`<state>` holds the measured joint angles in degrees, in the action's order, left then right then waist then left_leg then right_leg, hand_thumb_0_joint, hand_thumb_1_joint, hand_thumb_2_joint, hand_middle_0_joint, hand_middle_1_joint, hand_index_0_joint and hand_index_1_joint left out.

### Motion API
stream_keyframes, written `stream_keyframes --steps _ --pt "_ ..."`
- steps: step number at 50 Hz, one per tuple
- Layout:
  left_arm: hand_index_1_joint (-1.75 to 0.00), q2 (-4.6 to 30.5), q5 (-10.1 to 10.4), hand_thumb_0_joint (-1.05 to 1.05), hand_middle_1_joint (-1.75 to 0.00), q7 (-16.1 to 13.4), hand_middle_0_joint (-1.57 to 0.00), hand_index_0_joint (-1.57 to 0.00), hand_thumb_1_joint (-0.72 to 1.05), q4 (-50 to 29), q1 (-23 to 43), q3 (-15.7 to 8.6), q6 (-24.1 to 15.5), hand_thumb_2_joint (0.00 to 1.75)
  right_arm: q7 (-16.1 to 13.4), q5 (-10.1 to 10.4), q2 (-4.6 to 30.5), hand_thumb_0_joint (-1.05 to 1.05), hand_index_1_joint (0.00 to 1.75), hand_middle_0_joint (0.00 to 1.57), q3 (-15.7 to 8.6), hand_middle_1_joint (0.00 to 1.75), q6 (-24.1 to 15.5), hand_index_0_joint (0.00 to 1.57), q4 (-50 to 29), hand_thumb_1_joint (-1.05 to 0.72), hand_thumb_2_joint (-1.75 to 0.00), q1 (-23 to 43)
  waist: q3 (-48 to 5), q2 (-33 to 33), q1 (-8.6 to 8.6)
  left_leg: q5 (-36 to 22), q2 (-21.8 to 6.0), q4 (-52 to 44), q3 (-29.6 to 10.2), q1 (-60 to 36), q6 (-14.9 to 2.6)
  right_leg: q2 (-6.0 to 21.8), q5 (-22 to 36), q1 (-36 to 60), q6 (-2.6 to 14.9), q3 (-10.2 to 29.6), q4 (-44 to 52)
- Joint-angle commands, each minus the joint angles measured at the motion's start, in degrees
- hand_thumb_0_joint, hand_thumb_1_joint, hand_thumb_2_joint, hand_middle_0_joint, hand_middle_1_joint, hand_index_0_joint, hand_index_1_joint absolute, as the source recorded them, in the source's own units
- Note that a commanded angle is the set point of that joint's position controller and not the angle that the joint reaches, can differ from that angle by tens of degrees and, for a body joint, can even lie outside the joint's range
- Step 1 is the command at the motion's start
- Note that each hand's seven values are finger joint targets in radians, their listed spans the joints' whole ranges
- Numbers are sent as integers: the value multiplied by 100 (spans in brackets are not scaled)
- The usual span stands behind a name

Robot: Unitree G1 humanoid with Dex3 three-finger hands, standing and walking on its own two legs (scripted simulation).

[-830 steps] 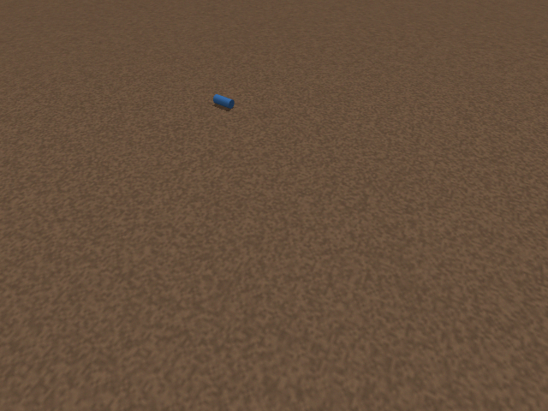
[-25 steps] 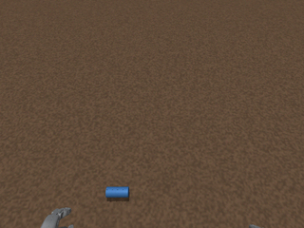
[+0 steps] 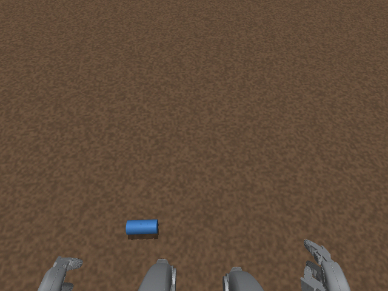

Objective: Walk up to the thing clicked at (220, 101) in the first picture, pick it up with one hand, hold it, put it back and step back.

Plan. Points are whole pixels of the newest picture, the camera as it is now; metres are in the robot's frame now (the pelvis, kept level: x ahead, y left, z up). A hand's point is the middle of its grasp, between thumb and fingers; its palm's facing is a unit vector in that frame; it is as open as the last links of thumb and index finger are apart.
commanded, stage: rise first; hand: left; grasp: from above
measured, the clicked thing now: (142, 226) +0.39 +0.25 -0.66
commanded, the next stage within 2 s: none
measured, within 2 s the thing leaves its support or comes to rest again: neither
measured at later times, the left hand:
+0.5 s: hand (93, 272) +0.19 +0.29 -0.29, palm faces -0.41 -0.60 -0.69, open 14.1 cm
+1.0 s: hand (111, 244) +0.28 +0.30 -0.44, palm faces -0.47 -0.21 -0.86, open 13.9 cm
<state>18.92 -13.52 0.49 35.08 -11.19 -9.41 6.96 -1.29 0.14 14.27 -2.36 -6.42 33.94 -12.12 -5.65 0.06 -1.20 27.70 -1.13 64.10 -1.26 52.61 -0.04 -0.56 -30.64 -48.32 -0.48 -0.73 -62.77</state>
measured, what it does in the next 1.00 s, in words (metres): lowers itself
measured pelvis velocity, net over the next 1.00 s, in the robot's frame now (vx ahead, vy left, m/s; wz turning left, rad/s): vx -0.09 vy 0.00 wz -0.10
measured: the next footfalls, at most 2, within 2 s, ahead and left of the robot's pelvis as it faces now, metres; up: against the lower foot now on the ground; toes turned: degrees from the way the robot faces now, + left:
none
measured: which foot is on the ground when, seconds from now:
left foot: down 0.00-1.00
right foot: down 0.00-1.00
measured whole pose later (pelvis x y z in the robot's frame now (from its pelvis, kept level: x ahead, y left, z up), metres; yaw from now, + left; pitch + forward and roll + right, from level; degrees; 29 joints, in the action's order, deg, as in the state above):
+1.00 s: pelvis -0.09 +0.00 -0.30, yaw -6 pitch +32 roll -6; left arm 36.4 -57.3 -12.7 59.9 29.6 -9.5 -15.7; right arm 4.4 -3.6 15.2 -2.3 -4.1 43.4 -6.9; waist -6.7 0.1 -2.6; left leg 35.1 -2.0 124.8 -6.2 122.3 0.6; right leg -2.7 -39.7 -116.4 -0.3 -4.4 -123.6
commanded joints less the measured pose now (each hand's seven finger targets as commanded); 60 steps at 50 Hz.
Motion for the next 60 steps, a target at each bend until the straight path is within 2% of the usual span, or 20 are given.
stream_keyframes --steps 1,6,11,13,15,16,18,20,21,23,26,32,36,38,40,44,46,49,52,60 --pt "-107 1074 -179 0 -107 -119 -8 -8 -55 -978 -393 -308 8 97 -38 33 861 0 30 20 -327 30 -358 20 -739 -91 -90 -78 -1604 -391 -54 -1610 -2 -474 9 -1093 -76 -85 1499 32 163 -113 454" --pt "-105 1104 -337 0 -105 -167 -9 -9 -56 -1445 -676 -341 107 96 9 37 819 0 30 20 -312 30 -424 20 -897 -92 -91 57 -1684 -376 45 -1316 67 -64 56 -548 -104 -79 1343 -248 159 -85 138" --pt "-105 1213 -686 0 -105 -175 -9 -9 -56 -1442 119 -213 -74 96 54 35 874 0 30 20 -310 30 -536 20 -908 -92 -90 251 -1507 -426 -121 -791 30 422 -89 111 -95 -96 839 -1241 182 -127 -488" --pt "-104 1332 -949 0 -104 -214 -9 -8 -58 -1105 502 -296 -266 97 90 33 911 0 30 20 -301 30 -599 20 -842 -91 -90 311 -1534 -355 -147 -434 43 690 -151 563 -83 -90 544 -1679 196 -125 -849" --pt "-104 1436 -1227 0 -104 -230 -9 -9 -55 -1028 705 -274 -522 96 136 9 969 0 30 20 -336 30 -654 20 -780 -90 -90 358 -1799 -530 -31 -297 39 964 -179 762 -57 -84 388 -2121 215 -112 -1248" --pt "-104 1445 -1376 0 -105 -260 -8 -9 -55 -944 831 -228 -645 97 161 8 990 0 30 20 -341 30 -681 20 -724 -90 -90 325 -2045 -623 -48 -511 34 1143 -201 773 -49 -89 552 -2285 214 -118 -1459" --pt "-103 1467 -1648 0 -103 -337 -10 -10 -53 -831 1160 -121 -934 96 184 2 1039 0 30 20 -366 30 -730 20 -671 -90 -90 417 -2186 -701 -82 -232 10 1355 -307 981 -11 -97 287 -2857 229 -160 -1844" --pt "-104 1864 -1911 0 -104 -482 -11 -11 -54 -688 1480 -358 -1199 96 217 18 1106 0 30 20 -380 30 -736 20 -523 -91 -90 433 -2486 -803 76 -317 1 1655 -323 1177 5 -102 302 -3202 236 -152 -2192" --pt "-104 1881 -2047 0 -103 -545 -11 -11 -54 -550 1506 -339 -1292 97 233 11 1144 0 30 20 -399 30 -725 20 -460 -91 -90 439 -2679 -841 82 -442 4 1833 -327 1204 5 -112 369 -3383 247 -158 -2368" --pt "-104 1810 -2263 0 -103 -634 -11 -11 -55 -169 1750 -210 -1429 98 274 -10 1156 0 30 20 -397 30 -704 20 -370 -92 -91 443 -2845 -701 7 -495 25 2248 -297 1603 -21 -141 405 -3697 242 -191 -2648" --pt "-102 2261 -2614 0 -102 -825 -12 -12 -51 32 2252 -413 -1592 96 332 -38 1220 0 30 20 -428 30 -645 20 -172 -90 -90 372 -3323 -678 163 -704 53 2794 -222 1971 -51 -162 554 -3891 245 -194 -3039" --pt "-96 2617 -3142 0 -96 -1041 -18 -17 -47 450 3306 -411 -1841 93 401 -114 1195 0 30 20 -493 30 -485 20 68 -91 -91 217 -3841 -361 162 -347 70 3717 7 2939 -154 -227 400 -4098 190 -184 -3369" --pt "-96 3110 -3526 0 -95 -1172 -15 -15 -44 756 3948 -555 -1975 94 426 -164 1243 0 30 20 -519 30 -352 20 232 -88 -90 144 -4012 -388 220 -38 41 4085 16 3296 -155 -252 101 -4387 207 -249 -3687" --pt "-98 3090 -3677 0 -97 -1227 -12 -12 -46 873 4378 -442 -2069 97 449 -204 1214 0 30 20 -495 30 -290 20 304 -87 -90 61 -3930 -408 102 118 49 4248 32 3592 -168 -258 -10 -4495 203 -270 -3791" --pt "-98 3309 -3846 0 -98 -1304 -10 -9 -49 1118 4483 -539 -2134 99 452 -217 1232 0 30 20 -492 30 -226 20 356 -87 -89 47 -3881 -416 156 337 51 4357 26 3787 -168 -282 -277 -4712 216 -308 -3907" --pt "-100 3298 -4136 0 -99 -1425 -8 -8 -51 1477 4943 -390 -2261 101 485 -287 1244 0 30 20 -428 30 -69 20 451 -88 -90 22 -3506 -615 29 743 38 4478 -62 4021 -155 -304 -653 -5300 257 -458 -4190" --pt "-100 3537 -4296 0 -100 -1525 -6 -6 -54 1641 5078 -506 -2328 103 505 -315 1272 0 30 20 -421 30 19 20 493 -88 -90 -24 -3490 -627 28 863 51 4541 -100 4165 -155 -317 -756 -5419 272 -504 -4324" --pt "-100 3431 -4483 0 -99 -1638 -6 -6 -54 1884 5335 -310 -2410 103 543 -369 1277 0 30 20 -365 30 110 20 493 -89 -90 11 -3261 -653 -72 1084 62 4690 -137 4405 -161 -315 -961 -5731 278 -552 -4444" --pt "-99 3652 -4716 0 -98 -1773 -6 -5 -56 2079 5622 -358 -2482 104 569 -424 1315 0 30 20 -342 30 187 20 616 -89 -90 -92 -3387 -776 -120 853 55 4873 -159 4360 -143 -315 -711 -5855 291 -600 -4668" --pt "-97 3773 -5222 0 -96 -2145 -7 -6 -55 2551 6064 -294 -2513 103 638 -580 1374 0 30 20 -277 30 299 20 783 -90 -90 -56 -3325 -1151 -180 814 26 5096 -227 4340 -101 -313 -628 -6388 308 -725 -5068"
